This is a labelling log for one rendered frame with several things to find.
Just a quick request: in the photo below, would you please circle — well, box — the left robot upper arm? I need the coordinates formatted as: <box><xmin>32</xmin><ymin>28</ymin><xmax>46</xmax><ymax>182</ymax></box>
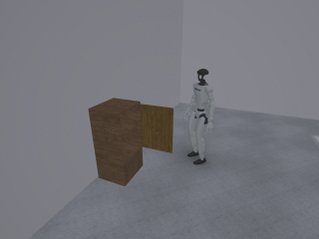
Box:
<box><xmin>204</xmin><ymin>86</ymin><xmax>214</xmax><ymax>107</ymax></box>

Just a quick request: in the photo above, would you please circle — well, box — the cupboard door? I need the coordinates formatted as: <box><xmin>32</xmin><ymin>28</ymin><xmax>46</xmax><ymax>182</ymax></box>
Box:
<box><xmin>141</xmin><ymin>104</ymin><xmax>173</xmax><ymax>153</ymax></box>

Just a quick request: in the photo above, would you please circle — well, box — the robot left hand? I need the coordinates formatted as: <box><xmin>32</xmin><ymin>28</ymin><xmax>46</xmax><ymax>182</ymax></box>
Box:
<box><xmin>204</xmin><ymin>121</ymin><xmax>213</xmax><ymax>135</ymax></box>

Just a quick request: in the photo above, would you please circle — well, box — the right robot thigh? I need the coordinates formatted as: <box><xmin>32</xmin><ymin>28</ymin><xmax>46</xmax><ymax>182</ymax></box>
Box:
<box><xmin>187</xmin><ymin>111</ymin><xmax>196</xmax><ymax>138</ymax></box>

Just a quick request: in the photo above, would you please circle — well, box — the robot right forearm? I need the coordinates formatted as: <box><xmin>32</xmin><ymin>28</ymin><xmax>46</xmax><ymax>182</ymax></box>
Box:
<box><xmin>187</xmin><ymin>98</ymin><xmax>195</xmax><ymax>111</ymax></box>

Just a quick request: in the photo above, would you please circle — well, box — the robot left shin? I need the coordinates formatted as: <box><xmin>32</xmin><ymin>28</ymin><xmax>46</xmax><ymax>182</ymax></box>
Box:
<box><xmin>196</xmin><ymin>139</ymin><xmax>205</xmax><ymax>160</ymax></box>

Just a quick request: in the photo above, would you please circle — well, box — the robot left forearm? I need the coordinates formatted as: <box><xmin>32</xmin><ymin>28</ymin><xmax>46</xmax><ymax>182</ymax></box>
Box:
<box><xmin>207</xmin><ymin>102</ymin><xmax>215</xmax><ymax>122</ymax></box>

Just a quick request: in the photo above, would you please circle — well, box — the right robot upper arm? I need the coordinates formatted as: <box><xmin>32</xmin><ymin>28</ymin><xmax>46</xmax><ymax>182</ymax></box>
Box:
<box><xmin>192</xmin><ymin>83</ymin><xmax>199</xmax><ymax>100</ymax></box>

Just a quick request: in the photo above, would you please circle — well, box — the robot right hand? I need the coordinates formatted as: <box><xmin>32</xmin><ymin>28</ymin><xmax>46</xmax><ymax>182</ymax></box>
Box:
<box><xmin>183</xmin><ymin>110</ymin><xmax>190</xmax><ymax>120</ymax></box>

